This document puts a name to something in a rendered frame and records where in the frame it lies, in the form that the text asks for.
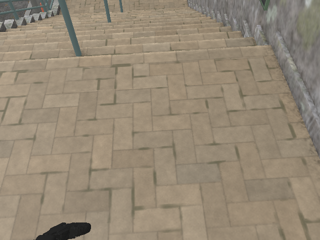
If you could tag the robot left hand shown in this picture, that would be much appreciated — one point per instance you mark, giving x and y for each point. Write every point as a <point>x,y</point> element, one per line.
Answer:
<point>65,231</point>

